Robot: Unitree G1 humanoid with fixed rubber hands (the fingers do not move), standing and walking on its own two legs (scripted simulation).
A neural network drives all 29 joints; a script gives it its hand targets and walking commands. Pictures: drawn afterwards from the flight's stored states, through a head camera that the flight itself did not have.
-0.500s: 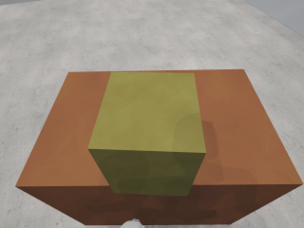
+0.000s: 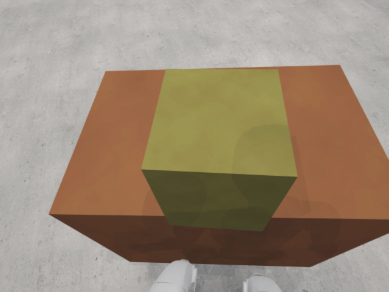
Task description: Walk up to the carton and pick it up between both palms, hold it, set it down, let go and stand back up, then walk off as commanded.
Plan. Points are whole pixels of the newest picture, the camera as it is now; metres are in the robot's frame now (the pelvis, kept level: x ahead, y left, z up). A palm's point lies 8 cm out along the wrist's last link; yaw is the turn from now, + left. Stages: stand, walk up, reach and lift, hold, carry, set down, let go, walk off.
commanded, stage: walk up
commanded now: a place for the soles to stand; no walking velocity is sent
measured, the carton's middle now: (217, 155) +0.37 -0.01 +0.07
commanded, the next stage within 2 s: none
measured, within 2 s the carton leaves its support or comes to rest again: neither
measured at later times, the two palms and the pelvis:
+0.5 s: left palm out of the picture -0.03 +0.39 -0.12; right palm out of the picture +0.05 -0.25 -0.03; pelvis -0.07 +0.07 +0.01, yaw +4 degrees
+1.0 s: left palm out of the picture -0.06 +0.33 -0.05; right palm out of the picture +0.00 -0.31 -0.11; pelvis -0.10 -0.01 +0.01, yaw +2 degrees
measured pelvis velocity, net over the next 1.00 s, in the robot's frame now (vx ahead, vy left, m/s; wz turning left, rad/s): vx -0.10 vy -0.01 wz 0.04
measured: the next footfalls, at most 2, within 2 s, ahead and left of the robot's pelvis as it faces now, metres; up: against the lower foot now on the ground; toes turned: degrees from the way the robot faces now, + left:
left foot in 0.12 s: +0.06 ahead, +0.15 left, +0.00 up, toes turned -2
right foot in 0.74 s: -0.02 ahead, -0.11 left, +0.00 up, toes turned +3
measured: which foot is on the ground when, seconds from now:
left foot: up 0.00-0.10, down 0.12-0.74, up 0.76-1.00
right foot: down 0.00-0.12, up 0.14-0.72, down 0.74-1.00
